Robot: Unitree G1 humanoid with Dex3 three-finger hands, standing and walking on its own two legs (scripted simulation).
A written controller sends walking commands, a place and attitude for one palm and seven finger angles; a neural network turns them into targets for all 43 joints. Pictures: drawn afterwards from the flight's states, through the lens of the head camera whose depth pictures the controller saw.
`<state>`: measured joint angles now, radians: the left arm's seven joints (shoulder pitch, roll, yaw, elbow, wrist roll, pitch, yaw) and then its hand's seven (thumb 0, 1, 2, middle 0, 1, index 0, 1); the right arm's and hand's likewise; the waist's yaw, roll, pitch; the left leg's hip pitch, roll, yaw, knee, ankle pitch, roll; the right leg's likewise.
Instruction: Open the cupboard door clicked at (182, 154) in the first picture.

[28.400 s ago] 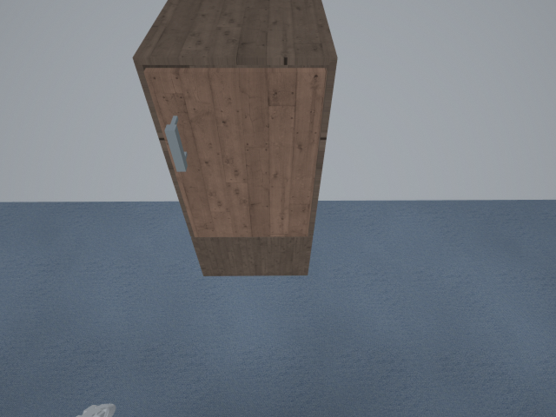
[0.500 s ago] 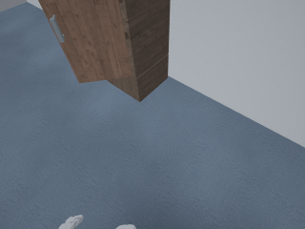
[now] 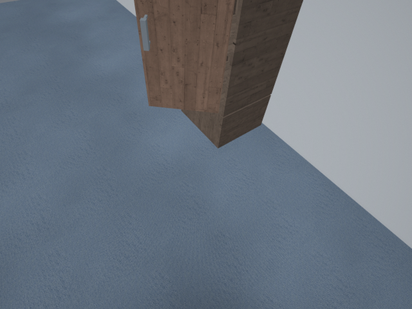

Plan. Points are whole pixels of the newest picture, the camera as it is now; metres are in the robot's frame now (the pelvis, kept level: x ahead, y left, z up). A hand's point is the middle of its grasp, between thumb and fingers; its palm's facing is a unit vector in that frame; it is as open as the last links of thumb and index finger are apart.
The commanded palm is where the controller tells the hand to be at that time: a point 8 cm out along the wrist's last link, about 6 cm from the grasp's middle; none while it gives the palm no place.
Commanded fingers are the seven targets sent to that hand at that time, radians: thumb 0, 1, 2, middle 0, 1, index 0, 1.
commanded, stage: take the last steps up to it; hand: left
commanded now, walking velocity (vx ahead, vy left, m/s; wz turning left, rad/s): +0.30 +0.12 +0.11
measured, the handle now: (146, 32) +1.10 +0.35 -0.04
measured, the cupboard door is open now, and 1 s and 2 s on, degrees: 49 49 49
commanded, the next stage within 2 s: come to a stop and stand still in 1.34 s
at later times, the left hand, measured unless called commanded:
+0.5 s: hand (150, 252) +0.26 +0.15 -0.15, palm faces +0.04 -0.98 -0.17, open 7.3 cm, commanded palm none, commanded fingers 0.00 0.90 0.90 -0.20 -0.30 -0.20 -0.30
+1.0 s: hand (112, 244) +0.27 +0.25 -0.18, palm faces +0.15 -0.98 -0.16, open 7.4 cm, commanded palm none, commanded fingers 0.00 0.90 0.90 -0.20 -0.30 -0.20 -0.30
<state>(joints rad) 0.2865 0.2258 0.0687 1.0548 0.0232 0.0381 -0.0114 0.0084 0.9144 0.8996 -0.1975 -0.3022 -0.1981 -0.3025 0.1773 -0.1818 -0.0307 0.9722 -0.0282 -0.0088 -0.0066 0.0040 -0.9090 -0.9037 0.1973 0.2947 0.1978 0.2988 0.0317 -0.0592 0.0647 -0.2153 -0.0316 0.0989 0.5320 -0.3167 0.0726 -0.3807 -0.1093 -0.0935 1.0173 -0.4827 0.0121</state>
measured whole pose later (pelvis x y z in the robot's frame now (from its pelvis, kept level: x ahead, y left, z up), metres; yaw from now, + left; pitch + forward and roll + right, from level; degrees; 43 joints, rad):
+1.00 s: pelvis +0.32 +0.08 +0.00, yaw +3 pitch +0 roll +1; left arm 0.32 0.18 0.05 1.11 0.02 -0.01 -0.01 0.01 0.92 0.90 -0.20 -0.30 -0.20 -0.30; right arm 0.14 -0.15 -0.03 0.98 -0.03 -0.07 -0.01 0.00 -0.91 -0.90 0.20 0.29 0.20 0.30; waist 0.05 -0.05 0.07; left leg -0.30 0.02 0.17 0.52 -0.23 0.05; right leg -0.43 -0.11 -0.06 1.19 -0.41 -0.01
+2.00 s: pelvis +0.51 +0.07 +0.00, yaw +0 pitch +1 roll +0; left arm 0.19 0.21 0.06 0.96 0.01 0.04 0.01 0.00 0.91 0.90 -0.20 -0.30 -0.20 -0.30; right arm 0.11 -0.19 -0.05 0.97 -0.03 0.04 -0.03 0.00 -0.91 -0.90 0.20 0.30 0.20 0.30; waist 0.00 0.01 0.08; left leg -0.39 0.08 0.07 0.55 -0.16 -0.02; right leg -0.27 -0.03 -0.03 0.67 -0.42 0.01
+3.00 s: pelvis +0.47 +0.08 +0.00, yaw +1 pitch -3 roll +0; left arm 0.24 0.26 -0.01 0.98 0.02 0.01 0.02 0.01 0.91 0.90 -0.20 -0.30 -0.20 -0.30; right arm 0.20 -0.25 -0.01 0.98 -0.02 0.00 -0.01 0.01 -0.91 -0.90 0.20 0.29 0.20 0.30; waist 0.00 -0.01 -0.01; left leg -0.23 -0.01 0.04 0.49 -0.21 0.03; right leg -0.19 -0.04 -0.03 0.48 -0.24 0.03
